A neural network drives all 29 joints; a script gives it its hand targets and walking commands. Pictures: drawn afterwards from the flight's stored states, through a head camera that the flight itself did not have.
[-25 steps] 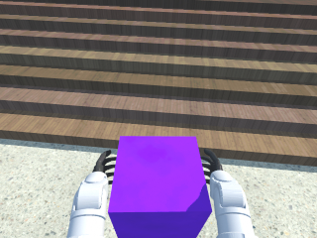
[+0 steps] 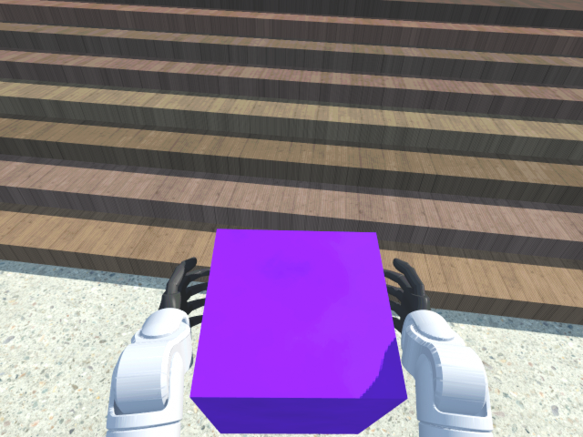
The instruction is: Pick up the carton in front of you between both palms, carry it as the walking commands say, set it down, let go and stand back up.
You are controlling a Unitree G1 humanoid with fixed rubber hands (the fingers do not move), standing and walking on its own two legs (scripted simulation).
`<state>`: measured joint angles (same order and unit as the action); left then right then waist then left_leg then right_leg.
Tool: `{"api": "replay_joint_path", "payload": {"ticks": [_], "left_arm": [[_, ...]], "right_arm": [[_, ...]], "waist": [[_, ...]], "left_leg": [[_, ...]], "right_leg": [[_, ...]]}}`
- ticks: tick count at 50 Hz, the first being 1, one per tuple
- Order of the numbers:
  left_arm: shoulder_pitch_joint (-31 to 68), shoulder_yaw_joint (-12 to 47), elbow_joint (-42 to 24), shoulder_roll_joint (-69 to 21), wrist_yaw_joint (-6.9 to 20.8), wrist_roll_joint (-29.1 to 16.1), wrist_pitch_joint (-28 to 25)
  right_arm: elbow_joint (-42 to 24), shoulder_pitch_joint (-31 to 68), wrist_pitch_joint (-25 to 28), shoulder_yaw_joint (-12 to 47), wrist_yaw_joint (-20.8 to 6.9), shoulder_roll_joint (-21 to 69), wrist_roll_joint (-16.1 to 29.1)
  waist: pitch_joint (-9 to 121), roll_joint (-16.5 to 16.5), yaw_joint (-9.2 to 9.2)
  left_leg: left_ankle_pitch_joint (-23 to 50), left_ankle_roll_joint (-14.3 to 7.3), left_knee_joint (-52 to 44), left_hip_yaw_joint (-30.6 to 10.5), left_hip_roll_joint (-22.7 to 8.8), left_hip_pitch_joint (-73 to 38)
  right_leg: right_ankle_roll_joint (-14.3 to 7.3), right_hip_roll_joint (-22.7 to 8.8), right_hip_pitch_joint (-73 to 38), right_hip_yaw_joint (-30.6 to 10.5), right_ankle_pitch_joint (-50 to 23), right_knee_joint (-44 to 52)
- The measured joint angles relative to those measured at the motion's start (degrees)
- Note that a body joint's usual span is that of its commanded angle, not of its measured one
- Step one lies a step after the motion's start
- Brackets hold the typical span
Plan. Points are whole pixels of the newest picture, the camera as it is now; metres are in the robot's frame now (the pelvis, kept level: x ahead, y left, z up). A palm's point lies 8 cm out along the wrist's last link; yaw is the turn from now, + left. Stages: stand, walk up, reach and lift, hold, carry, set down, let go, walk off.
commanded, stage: carry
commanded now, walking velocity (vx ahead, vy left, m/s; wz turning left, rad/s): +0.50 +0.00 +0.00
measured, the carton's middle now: (293, 339) +0.28 +0.00 +0.03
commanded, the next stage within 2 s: none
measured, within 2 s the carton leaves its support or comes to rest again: neither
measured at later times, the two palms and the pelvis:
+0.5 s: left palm (191, 212) +0.48 +0.17 +0.10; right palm (364, 208) +0.50 -0.13 +0.10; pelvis +0.27 +0.01 +0.01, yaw +1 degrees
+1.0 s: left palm (216, 98) +0.89 +0.18 +0.15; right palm (339, 101) +0.87 -0.13 +0.15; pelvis +0.57 +0.03 +0.01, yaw -2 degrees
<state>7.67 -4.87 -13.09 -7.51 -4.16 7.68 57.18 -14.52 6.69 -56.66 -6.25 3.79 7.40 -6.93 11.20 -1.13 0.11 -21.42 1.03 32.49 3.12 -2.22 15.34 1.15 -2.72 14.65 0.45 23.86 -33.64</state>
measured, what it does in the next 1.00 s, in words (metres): walks ahead: right foot, then left foot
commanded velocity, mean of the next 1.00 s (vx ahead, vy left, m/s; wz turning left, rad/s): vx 0.50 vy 0.00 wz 0.00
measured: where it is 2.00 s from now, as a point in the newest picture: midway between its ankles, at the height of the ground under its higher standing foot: (279, 211)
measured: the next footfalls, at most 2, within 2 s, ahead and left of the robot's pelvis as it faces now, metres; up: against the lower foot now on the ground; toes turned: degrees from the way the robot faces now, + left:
right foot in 0.18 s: +0.15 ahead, -0.10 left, +0.00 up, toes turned -9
left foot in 0.56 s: +0.49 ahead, +0.12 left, +0.00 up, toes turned +10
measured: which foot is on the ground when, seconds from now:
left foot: down 0.00-0.20, up 0.22-0.54, down 0.56-1.00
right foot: down 0.00-0.04, up 0.06-0.16, down 0.18-0.58, up 0.60-1.00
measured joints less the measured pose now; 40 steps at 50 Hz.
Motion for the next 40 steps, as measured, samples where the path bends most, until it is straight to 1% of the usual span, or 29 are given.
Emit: {"api": "replay_joint_path", "payload": {"ticks": [1,2,3,4,5,6,7,9,10,11,13,14,15,16,18,21,23,25,27,28,29,30,31,32,33,34,36,38,40], "left_arm": [[-0.9,-0.1,-2.1,0.1,-0.3,-0.5,1.2],[-2.0,-0.4,-4.3,0.2,-0.7,-1.1,2.2],[-3.4,-0.6,-6.3,0.3,-1.1,-1.9,3.1],[-4.8,-0.5,-8.0,0.3,-1.8,-2.5,4.1],[-6.0,-0.3,-9.5,0.3,-2.0,-3.1,5.0],[-7.0,0.0,-10.9,0.3,-2.3,-3.8,5.9],[-7.9,0.4,-12.4,0.2,-2.5,-4.4,6.6],[-8.9,1.4,-14.9,0.1,-2.8,-5.6,7.4],[-9.1,2.2,-15.2,0.0,-2.9,-6.0,7.5],[-9.5,3.0,-15.0,0.0,-3.1,-6.2,7.4],[-10.8,3.4,-15.2,-0.1,-3.8,-6.7,7.7],[-11.6,3.2,-15.6,-0.2,-4.3,-7.0,7.8],[-12.3,2.9,-16.1,-0.3,-4.8,-7.2,8.0],[-12.9,2.6,-16.5,-0.3,-5.2,-7.4,8.2],[-13.4,2.3,-17.3,-0.4,-5.7,-8.1,8.4],[-13.3,2.3,-17.8,-0.4,-6.3,-8.3,8.0],[-13.1,2.6,-17.9,-0.3,-6.3,-8.5,7.8],[-13.1,2.9,-18.4,-0.3,-6.3,-8.7,7.8],[-12.9,3.0,-19.6,-0.3,-6.2,-8.9,8.1],[-12.8,3.0,-20.5,-0.3,-6.2,-9.0,8.2],[-12.3,2.5,-21.0,-0.2,-6.1,-9.1,8.3],[-11.5,1.8,-20.9,-0.1,-6.0,-9.2,8.5],[-10.6,1.2,-20.7,0.1,-5.9,-9.4,8.9],[-9.7,0.7,-20.5,0.3,-5.7,-9.5,9.3],[-8.8,0.4,-20.3,0.2,-5.7,-9.6,9.8],[-7.9,0.3,-20.2,0.1,-5.6,-9.6,10.0],[-6.0,0.3,-19.6,0.3,-5.7,-9.4,10.1],[-3.4,-0.2,-18.5,0.3,-6.2,-8.9,9.8],[-0.5,-1.1,-16.9,0.1,-7.2,-8.7,9.5]], "right_arm": [[-1.2,-0.2,-1.0,0.6,0.4,0.0,0.6],[-2.1,-0.2,-2.0,1.4,0.8,0.0,1.2],[-3.1,-0.6,-2.9,2.3,1.2,0.0,1.6],[-4.3,-1.6,-3.9,3.3,1.7,0.0,1.9],[-5.9,-2.9,-4.8,4.0,2.2,-0.1,2.2],[-7.8,-4.4,-5.7,4.4,2.6,-0.1,2.6],[-10.0,-6.0,-6.5,4.7,3.1,0.0,3.0],[-14.5,-8.7,-7.6,4.6,3.9,0.1,4.1],[-16.4,-10.0,-7.9,4.1,4.3,0.2,4.6],[-17.5,-11.0,-8.2,3.4,4.6,0.3,5.2],[-17.8,-11.7,-9.1,2.9,5.3,0.4,6.5],[-17.5,-11.7,-9.4,2.9,5.5,0.4,7.1],[-17.1,-11.7,-9.5,3.1,5.7,0.4,7.5],[-16.5,-11.7,-9.3,3.4,5.7,0.4,7.7],[-15.6,-11.6,-8.4,3.7,5.9,0.4,7.5],[-15.3,-11.5,-7.2,3.7,6.7,0.4,7.3],[-16.0,-12.1,-6.8,3.6,6.8,0.4,7.1],[-17.2,-12.7,-6.8,3.6,6.5,0.5,7.1],[-18.8,-12.8,-7.1,3.7,6.1,0.5,7.3],[-19.5,-12.5,-7.4,3.7,5.9,0.5,7.5],[-19.6,-11.8,-7.4,4.0,5.8,0.4,7.6],[-19.1,-10.9,-7.4,4.3,5.8,0.3,7.8],[-18.6,-9.9,-7.7,4.4,5.9,0.2,8.0],[-18.4,-9.1,-8.1,4.4,6.0,0.1,8.3],[-18.4,-8.5,-8.5,4.2,6.2,0.1,8.4],[-18.6,-8.0,-8.8,3.8,6.4,0.0,8.5],[-18.9,-6.5,-9.3,3.0,6.8,-0.1,8.8],[-18.5,-4.0,-9.6,2.0,7.1,-0.2,9.0],[-16.9,-0.9,-9.6,0.7,7.2,-0.1,9.2]], "waist": [[0.0,-0.7,0.18],[-0.2,-0.8,0.27],[-0.2,-0.3,0.20],[-0.2,0.6,0.04],[-0.4,1.6,-0.16],[-0.8,2.5,-0.44],[-1.3,3.2,-0.80],[-3.0,4.2,-1.52],[-3.5,4.5,-2.02],[-3.4,4.4,-1.88],[-3.1,2.8,-1.30],[-3.0,2.1,-0.87],[-2.8,1.4,-0.30],[-2.6,0.8,0.34],[-2.3,-0.2,1.71],[-2.4,-0.6,3.14],[-2.6,-0.3,3.45],[-3.1,-0.1,3.40],[-3.7,-0.4,2.95],[-4.1,-0.4,2.59],[-4.4,-1.0,1.91],[-4.7,-1.5,1.07],[-5.0,-1.3,0.30],[-5.5,-0.9,-0.34],[-5.9,-0.6,-0.92],[-6.3,-0.3,-1.43],[-6.7,0.2,-2.24],[-6.9,0.6,-2.82],[-6.6,0.8,-3.00]], "left_leg": [[-0.5,0.4,-0.7,0.9,0.5,-1.0],[-1.4,0.4,-1.1,1.7,0.7,-1.7],[-2.2,0.3,-1.4,2.3,0.4,-2.5],[-2.8,0.2,-2.2,2.5,0.0,-3.4],[-3.0,0.5,-3.4,2.5,-0.6,-4.6],[-3.1,0.7,-4.7,2.3,-1.2,-5.9],[-3.3,0.8,-5.9,2.0,-1.7,-7.1],[-4.9,1.3,-5.0,1.2,-2.9,-8.8],[-6.1,1.3,-0.9,1.3,-3.8,-8.0],[-5.8,1.1,5.8,1.3,-4.1,-5.6],[-6.1,0.0,21.0,0.8,-2.4,1.0],[-5.7,-0.6,26.4,1.1,-1.8,4.2],[-4.7,-1.0,29.1,1.7,-1.4,7.0],[-3.4,-1.2,29.1,2.4,-1.3,9.3],[-0.4,-1.1,24.8,3.5,-1.1,13.0],[4.8,-0.8,14.3,4.6,-1.1,16.7],[8.7,-0.9,6.7,5.8,-1.1,17.7],[12.9,-1.5,1.2,7.4,-0.9,17.5],[14.5,-2.3,-2.0,9.4,-0.2,15.7],[14.0,-3.0,-3.1,10.3,0.3,14.0],[16.3,-4.5,-1.7,11.0,0.8,13.3],[15.0,-5.8,1.3,11.6,0.9,13.5],[12.6,-6.7,3.0,11.8,0.7,13.2],[10.6,-7.1,3.0,11.8,0.7,12.2],[9.6,-7.1,1.9,11.9,0.7,10.8],[9.8,-6.6,0.1,11.8,0.8,9.2],[10.0,-6.5,-3.8,11.7,1.1,5.8],[9.9,-6.4,-7.2,11.3,1.2,2.6],[9.4,-6.2,-9.9,10.8,1.4,-0.4]], "right_leg": [[0.0,-0.7,0.6,-0.2,0.8,-1.8],[0.0,-1.4,2.4,0.6,-0.8,-5.7],[0.1,-1.5,4.7,1.7,-0.6,-10.4],[0.0,-1.0,6.8,2.8,2.5,-14.0],[-0.2,-0.3,8.6,4.1,5.9,-15.4],[-0.5,0.4,10.0,5.4,7.5,-14.2],[-0.8,1.1,10.8,6.6,6.2,-10.9],[-1.6,2.5,9.8,9.2,-2.6,-0.5],[-2.8,2.8,8.4,10.3,-8.2,0.9],[-3.9,2.7,7.6,11.1,-8.7,0.3],[-5.0,2.3,5.0,11.2,-5.6,1.3],[-5.1,2.2,3.3,11.1,-4.9,3.0],[-4.5,2.0,1.4,10.8,-5.1,5.3],[-3.8,1.9,-0.7,10.5,-5.8,7.9],[-3.6,1.6,-5.0,9.9,-6.4,12.9],[-2.8,1.0,-10.7,9.1,-6.0,17.7],[-1.8,0.6,-14.2,8.9,-4.5,19.2],[-0.7,0.1,-17.8,8.6,-2.1,19.6],[0.5,-1.0,-20.4,8.1,1.7,17.0],[0.9,-1.7,-20.7,8.1,4.4,13.2],[0.9,-3.2,-19.4,8.1,7.1,6.7],[0.3,-4.2,-15.8,7.0,6.5,-3.0],[-0.3,-3.9,-11.0,4.7,5.1,-13.6],[-1.0,-3.1,-6.0,2.8,3.7,-22.8],[-1.9,-2.5,-1.4,2.0,2.2,-29.5],[-2.6,-2.2,2.7,1.8,0.3,-33.3],[-3.6,-2.3,9.4,2.2,-3.6,-34.3],[-3.9,-2.6,14.1,3.0,-6.3,-30.8],[-3.8,-2.9,17.6,3.8,-8.7,-25.8]]}}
